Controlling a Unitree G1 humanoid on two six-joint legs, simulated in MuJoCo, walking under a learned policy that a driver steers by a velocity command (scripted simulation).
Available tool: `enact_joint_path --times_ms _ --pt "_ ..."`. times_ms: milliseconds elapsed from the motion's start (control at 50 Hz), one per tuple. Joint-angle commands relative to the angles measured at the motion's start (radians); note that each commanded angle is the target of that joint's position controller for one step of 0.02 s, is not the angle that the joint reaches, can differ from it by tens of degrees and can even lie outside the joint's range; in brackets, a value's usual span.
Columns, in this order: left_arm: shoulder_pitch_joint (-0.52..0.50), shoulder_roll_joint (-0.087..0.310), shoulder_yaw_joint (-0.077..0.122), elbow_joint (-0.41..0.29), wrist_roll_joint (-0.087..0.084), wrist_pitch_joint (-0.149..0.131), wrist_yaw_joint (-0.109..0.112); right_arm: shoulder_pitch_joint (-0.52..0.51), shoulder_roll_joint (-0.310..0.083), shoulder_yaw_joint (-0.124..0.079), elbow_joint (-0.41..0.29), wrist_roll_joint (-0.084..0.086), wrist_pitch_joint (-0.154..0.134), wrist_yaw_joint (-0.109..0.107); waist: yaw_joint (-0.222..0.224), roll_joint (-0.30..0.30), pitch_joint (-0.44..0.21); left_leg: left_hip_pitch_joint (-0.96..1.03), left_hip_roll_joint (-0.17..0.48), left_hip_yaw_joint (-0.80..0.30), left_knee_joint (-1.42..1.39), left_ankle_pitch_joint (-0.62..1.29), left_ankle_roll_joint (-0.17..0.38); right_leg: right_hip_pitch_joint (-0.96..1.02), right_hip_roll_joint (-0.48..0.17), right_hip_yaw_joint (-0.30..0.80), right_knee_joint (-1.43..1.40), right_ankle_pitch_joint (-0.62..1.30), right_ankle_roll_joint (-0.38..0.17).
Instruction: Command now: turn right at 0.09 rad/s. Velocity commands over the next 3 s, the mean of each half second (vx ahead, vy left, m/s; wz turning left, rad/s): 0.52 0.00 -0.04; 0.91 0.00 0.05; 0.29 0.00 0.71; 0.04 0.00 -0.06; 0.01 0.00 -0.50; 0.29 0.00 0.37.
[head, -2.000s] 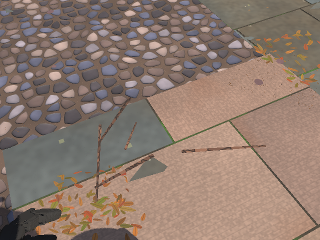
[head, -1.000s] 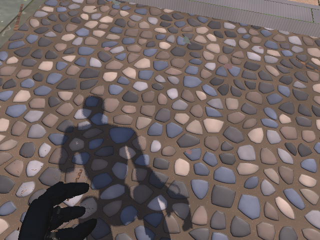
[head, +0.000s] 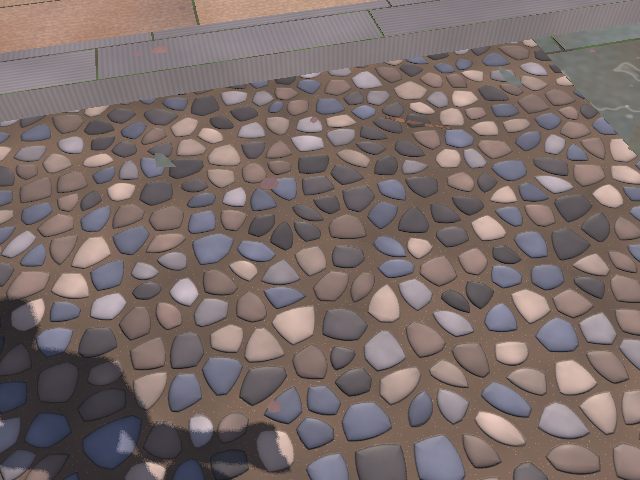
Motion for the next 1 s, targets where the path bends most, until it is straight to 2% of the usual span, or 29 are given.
enact_joint_path --times_ms 20,60,100,140,180,240,300,340,360,380,400,420,440,460,480,520,560,640,720,780,820,860,880,900,920,940,960,980,1000 --pt "-0.024 0.082 0.018 -0.05 0.019 -0.029 -0.007 -0.065 -0.091 -0.024 -0.067 -0.016 -0.03 0.001 0.02 -0.142 -0.067 0.057 0.024 -0.011 -0.039 0.028 -0.015 -0.035 -0.135 0.127 -0.132 0.079 -0.089" --pt "0.031 0.117 0.025 -0.029 0.005 -0.042 -0.005 -0.036 -0.102 -0.03 -0.046 -0.009 -0.017 -0.005 0.038 -0.14 -0.053 0.058 -0.012 0.028 0.006 -0.058 -0.013 -0.055 -0.107 0.123 -0.163 -0.145 -0.078" --pt "0.127 0.228 0.056 -0.011 -0.016 -0.045 0.001 -0.088 -0.138 -0.047 -0.073 0.032 -0.026 -0.002 0.095 -0.238 0.066 -0.186 -0.045 0.116 0.211 -0.248 0.001 -0.038 -0.254 0.36 -0.32 -0.582 -0.184" --pt "0.145 0.222 0.054 -0.002 -0.022 -0.075 0.009 -0.14 -0.15 -0.056 -0.109 0.062 -0.055 0.008 0.1 -0.238 0.176 -0.432 0.057 0.023 0.405 -0.25 0.04 0.017 -0.37 0.532 -0.401 -0.558 -0.263" --pt "0.124 0.172 0.042 -0.01 -0.031 -0.1 0.007 -0.118 -0.127 -0.05 -0.101 0.048 -0.086 0.024 0.082 -0.173 0.133 -0.519 0.103 0.009 0.39 -0.164 0.055 0.146 -0.346 0.455 -0.373 -0.384 -0.238" --pt "0.089 0.19 0.049 -0.031 -0.04 -0.105 -0.005 -0.122 -0.093 -0.034 -0.092 0.032 -0.109 0.047 0.076 -0.158 0.039 -0.258 0.071 0.086 0.182 -0.053 0.037 0.06 -0.238 0.235 -0.357 -0.174 -0.184" --pt "0.091 0.214 0.056 -0.036 -0.05 -0.108 -0.019 -0.082 -0.111 -0.031 -0.086 0.043 -0.102 0.052 0.045 -0.161 0.035 -0.031 0.045 0.13 0.087 0.012 0.026 -0.077 -0.236 0.179 -0.345 -0.167 -0.191" --pt "0.089 0.186 0.045 -0.035 -0.043 -0.108 -0.027 0.045 -0.14 -0.042 -0.051 0.052 -0.093 0.041 -0.028 -0.117 0.019 0.133 0.024 0.153 0.058 -0.002 0.044 -0.159 -0.222 0.141 -0.246 -0.13 -0.17" --pt "0.083 0.144 0.03 -0.04 -0.027 -0.111 -0.03 0.185 -0.174 -0.06 -0.013 0.055 -0.09 0.03 -0.096 -0.07 -0.04 0.304 0.023 0.142 0.054 -0.032 0.061 -0.231 -0.176 0.088 -0.071 -0.016 -0.146" --pt "0.043 0.071 0.007 -0.072 -0.005 -0.121 -0.032 0.372 -0.257 -0.083 0.021 0.038 -0.09 0.018 -0.18 0.137 -0.112 0.486 0.179 -0.083 -0.038 -0.22 0.109 -0.392 -0.086 -0.009 0.347 0.02 -0.089" --pt "0.09 0.004 -0.011 -0.143 -0.037 -0.15 -0.022 0.41 -0.35 -0.092 0.005 0.012 -0.1 0.031 -0.127 0.421 -0.191 0.6 0.379 -0.671 -0.279 -0.62 0.255 -0.647 0.043 0.014 0.683 -0.228 -0.062" --pt "0.056 0.101 0.011 -0.135 -0.077 -0.16 -0.021 0.312 -0.261 -0.068 -0.017 0.012 -0.11 0.039 -0.095 0.218 -0.106 0.527 0.424 -0.765 -0.337 -0.756 0.267 -0.782 -0.025 0.073 0.828 -0.151 -0.078" --pt "-0.02 0.129 0.017 -0.145 -0.076 -0.164 -0.028 0.263 -0.218 -0.053 -0.028 0.014 -0.116 0.041 -0.083 0.13 -0.025 0.456 0.403 -0.635 -0.306 -0.633 0.245 -0.838 -0.075 0.054 0.839 -0.058 -0.1" --pt "-0.011 0.113 0.011 -0.133 -0.055 -0.161 -0.029 0.228 -0.198 -0.043 -0.035 0.008 -0.113 0.043 -0.053 0.062 -0.02 0.393 0.354 -0.508 -0.286 -0.514 0.232 -0.801 -0.118 0.03 0.812 0.017 -0.098" --pt "-0.008 0.101 0.011 -0.128 -0.035 -0.157 -0.03 0.194 -0.181 -0.036 -0.041 0.004 -0.106 0.046 -0.025 0.05 0.008 0.308 0.305 -0.419 -0.299 -0.429 0.221 -0.76 -0.144 0.029 0.75 0.077 -0.088" --pt "0.018 0.085 0.012 -0.118 -0.04 -0.137 -0.041 0.167 -0.146 -0.021 -0.042 0.0 -0.108 0.042 0.019 0.099 0.036 0.197 0.252 -0.316 -0.353 -0.353 0.212 -0.696 -0.163 0.017 0.703 0.156 -0.061" --pt "0.004 0.081 0.013 -0.12 -0.037 -0.124 -0.037 0.186 -0.153 -0.023 -0.03 0.008 -0.115 0.035 0.026 0.065 0.059 0.18 0.239 -0.252 -0.395 -0.262 0.224 -0.733 -0.155 0.004 0.665 0.241 -0.034" --pt "-0.15 0.071 0.008 -0.16 -0.03 -0.138 -0.043 0.251 -0.126 -0.011 0.015 0.012 -0.11 0.014 -0.013 0.037 0.11 0.173 0.198 -0.086 -0.459 -0.006 0.201 -0.72 -0.129 -0.06 0.438 0.426 -0.005" --pt "-0.317 0.035 -0.006 -0.204 -0.042 -0.164 -0.082 0.346 -0.12 -0.001 0.077 0.026 -0.102 0.002 -0.063 0.025 0.151 0.247 0.196 0.01 -0.503 0.169 0.182 -0.61 -0.082 -0.116 0.18 0.534 -0.025" --pt "-0.382 0.044 -0.002 -0.236 -0.049 -0.176 -0.107 0.352 -0.15 -0.005 0.104 0.033 -0.084 -0.003 -0.05 0.057 0.149 0.386 0.224 0.053 -0.45 0.432 0.169 -0.545 -0.035 -0.145 0.029 0.472 -0.058" --pt "-0.363 0.086 0.014 -0.251 -0.05 -0.172 -0.104 0.354 -0.191 -0.015 0.12 0.012 -0.072 -0.008 -0.003 0.134 0.072 0.493 0.253 0.06 -0.316 0.938 0.162 -0.441 0.036 -0.189 0.033 0.354 -0.09" --pt "-0.103 0.166 0.051 -0.2 -0.06 -0.147 -0.077 0.338 -0.223 -0.025 0.134 -0.018 -0.047 -0.014 0.149 0.212 -0.107 0.527 0.274 0.064 0.015 1.34 0.149 -0.15 0.08 -0.201 0.067 0.242 -0.141" --pt "0.175 0.205 0.068 -0.127 -0.059 -0.131 -0.056 0.261 -0.226 -0.023 0.109 -0.025 -0.039 -0.019 0.291 0.19 -0.234 0.284 0.256 0.078 0.328 1.228 0.125 0.237 -0.006 -0.113 0.098 0.239 -0.179" --pt "0.309 0.29 0.089 -0.09 -0.015 -0.135 -0.047 0.398 -0.034 0.02 0.066 -0.022 -0.061 -0.001 0.183 -0.116 -0.45 -0.243 0.069 0.019 0.795 0.396 0.084 0.777 -0.319 0.426 0.114 -0.166 -0.332" --pt "0.357 0.22 0.079 -0.065 -0.021 -0.145 -0.046 0.393 -0.053 0.031 0.082 0.03 -0.106 0.014 0.208 -0.235 -0.619 -0.365 -0.024 -0.137 0.936 -0.217 0.104 0.848 -0.412 0.807 -0.116 -0.521 -0.353" --pt "0.286 0.153 0.06 -0.056 -0.005 -0.144 -0.033 0.199 -0.163 -0.009 0.027 0.087 -0.12 0.015 0.223 -0.22 -0.355 -0.463 0.03 -0.107 0.975 -0.188 0.109 0.669 -0.376 0.655 -0.195 -0.349 -0.276" --pt "0.203 0.136 0.053 -0.053 0.007 -0.146 -0.03 0.105 -0.156 -0.007 -0.008 0.09 -0.126 0.013 0.185 -0.097 -0.191 -0.45 0.073 -0.084 0.944 -0.146 0.099 0.457 -0.356 0.46 -0.203 -0.042 -0.248" --pt "0.127 0.123 0.05 -0.045 0.016 -0.153 -0.034 0.07 -0.136 -0.009 -0.012 0.07 -0.121 0.01 0.124 0.004 -0.09 -0.395 0.108 -0.065 0.885 -0.123 0.083 0.255 -0.33 0.313 -0.215 0.265 -0.234" --pt "0.072 0.085 0.04 -0.04 0.029 -0.165 -0.039 0.11 -0.131 -0.022 0.002 0.06 -0.097 0.008 0.057 -0.004 -0.053 -0.304 0.141 -0.068 0.84 -0.112 0.064 0.115 -0.298 0.175 -0.224 0.469 -0.219"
